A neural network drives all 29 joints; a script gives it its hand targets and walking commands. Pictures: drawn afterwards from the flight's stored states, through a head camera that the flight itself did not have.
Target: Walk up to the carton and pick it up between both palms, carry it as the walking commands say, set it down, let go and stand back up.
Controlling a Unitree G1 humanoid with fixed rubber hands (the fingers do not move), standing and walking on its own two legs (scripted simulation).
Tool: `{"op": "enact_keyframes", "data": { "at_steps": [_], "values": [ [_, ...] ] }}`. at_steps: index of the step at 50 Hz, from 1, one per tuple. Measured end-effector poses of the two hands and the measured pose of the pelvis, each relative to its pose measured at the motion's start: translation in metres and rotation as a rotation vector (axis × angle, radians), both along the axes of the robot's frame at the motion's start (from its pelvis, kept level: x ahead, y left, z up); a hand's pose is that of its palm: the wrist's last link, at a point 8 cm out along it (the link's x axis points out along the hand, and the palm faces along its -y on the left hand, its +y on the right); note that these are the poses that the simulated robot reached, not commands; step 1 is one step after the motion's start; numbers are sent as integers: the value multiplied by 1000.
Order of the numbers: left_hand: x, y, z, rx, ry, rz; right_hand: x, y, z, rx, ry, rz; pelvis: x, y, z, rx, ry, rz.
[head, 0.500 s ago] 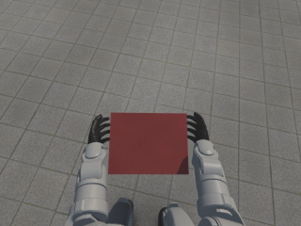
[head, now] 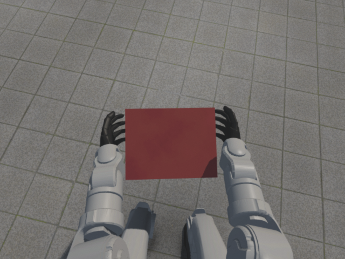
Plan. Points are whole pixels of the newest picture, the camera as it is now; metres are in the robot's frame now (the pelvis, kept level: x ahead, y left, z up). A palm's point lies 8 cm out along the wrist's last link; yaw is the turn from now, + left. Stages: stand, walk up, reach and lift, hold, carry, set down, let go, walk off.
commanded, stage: set down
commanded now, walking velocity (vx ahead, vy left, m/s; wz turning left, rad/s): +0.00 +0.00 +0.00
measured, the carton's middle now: (169, 143) +0.41 +0.02 -0.16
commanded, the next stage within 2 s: none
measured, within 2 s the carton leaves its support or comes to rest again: neither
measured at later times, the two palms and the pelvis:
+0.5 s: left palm (118, 146) +0.40 +0.17 -0.15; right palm (220, 140) +0.43 -0.12 -0.15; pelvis -0.02 +0.00 -0.08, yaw +0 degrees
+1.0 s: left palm (123, 146) +0.42 +0.17 -0.24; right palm (212, 141) +0.45 -0.12 -0.24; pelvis -0.04 +0.00 -0.15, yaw -1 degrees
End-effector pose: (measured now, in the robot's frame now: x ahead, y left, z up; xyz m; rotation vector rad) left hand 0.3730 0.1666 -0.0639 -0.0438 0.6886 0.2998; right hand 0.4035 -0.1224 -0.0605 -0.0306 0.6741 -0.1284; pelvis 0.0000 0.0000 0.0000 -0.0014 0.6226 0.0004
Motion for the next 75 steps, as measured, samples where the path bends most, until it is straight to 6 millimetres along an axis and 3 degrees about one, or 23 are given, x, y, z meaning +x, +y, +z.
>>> {"op": "enact_keyframes", "data": {
  "at_steps": [41, 75],
  "values": [
    [39, 2, -143, 12, 8, 2, 41, 2, -147, -33, 17, 27, -34, -2, -125, 0, 109, -13],
    [69, 7, -266, 9, 31, -14, 75, 5, -270, -36, 46, 61, -44, 3, -209, 1, 160, -21]
  ]
}}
